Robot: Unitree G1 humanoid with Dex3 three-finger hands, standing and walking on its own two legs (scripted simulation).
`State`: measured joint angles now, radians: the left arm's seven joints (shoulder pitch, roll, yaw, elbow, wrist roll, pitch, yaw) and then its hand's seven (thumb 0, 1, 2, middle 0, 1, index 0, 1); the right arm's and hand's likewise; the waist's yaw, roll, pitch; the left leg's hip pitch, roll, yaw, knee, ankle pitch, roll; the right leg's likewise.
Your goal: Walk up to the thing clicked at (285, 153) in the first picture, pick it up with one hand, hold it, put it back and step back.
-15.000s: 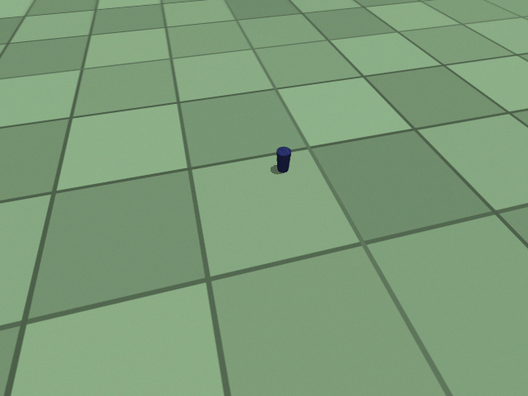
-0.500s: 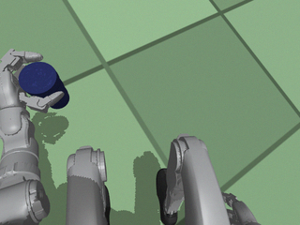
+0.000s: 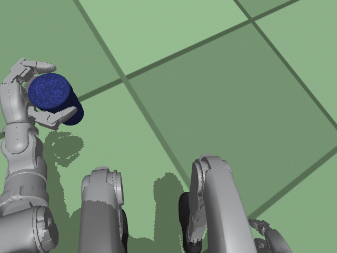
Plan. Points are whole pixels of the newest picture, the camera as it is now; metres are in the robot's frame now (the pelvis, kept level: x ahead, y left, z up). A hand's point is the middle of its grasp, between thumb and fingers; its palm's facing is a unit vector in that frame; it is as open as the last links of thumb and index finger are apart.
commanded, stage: lift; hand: left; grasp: from the side
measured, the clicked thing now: (61, 103) +0.47 +0.21 -0.07
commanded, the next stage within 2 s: hold in 1.90 s
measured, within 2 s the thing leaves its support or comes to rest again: neither
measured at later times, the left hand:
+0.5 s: hand (23, 80) +0.43 +0.21 +0.10, palm faces +0.13 -0.99 -0.06, open 11.0 cm
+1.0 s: hand out of the picture +0.41 +0.20 +0.27, palm faces +0.15 -0.99 -0.05, open 11.0 cm
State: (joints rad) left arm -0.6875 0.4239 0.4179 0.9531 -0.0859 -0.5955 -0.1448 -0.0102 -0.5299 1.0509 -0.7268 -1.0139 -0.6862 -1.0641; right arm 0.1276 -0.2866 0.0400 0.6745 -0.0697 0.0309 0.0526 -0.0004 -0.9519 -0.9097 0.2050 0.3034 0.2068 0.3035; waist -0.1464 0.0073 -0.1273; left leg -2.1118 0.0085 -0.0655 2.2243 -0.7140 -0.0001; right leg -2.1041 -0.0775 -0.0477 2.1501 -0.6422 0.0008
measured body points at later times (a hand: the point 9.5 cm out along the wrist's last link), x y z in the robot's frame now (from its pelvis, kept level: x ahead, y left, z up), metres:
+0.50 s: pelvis +0.01 +0.00 +0.10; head +0.20 +0.02 +0.51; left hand +0.42 +0.26 +0.11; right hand +0.16 -0.27 -0.03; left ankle +0.08 +0.12 -0.36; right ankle +0.10 -0.13 -0.36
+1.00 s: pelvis +0.05 +0.00 +0.25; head +0.16 +0.03 +0.69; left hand +0.40 +0.25 +0.27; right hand +0.20 -0.24 +0.14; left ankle +0.08 +0.12 -0.36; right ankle +0.10 -0.13 -0.36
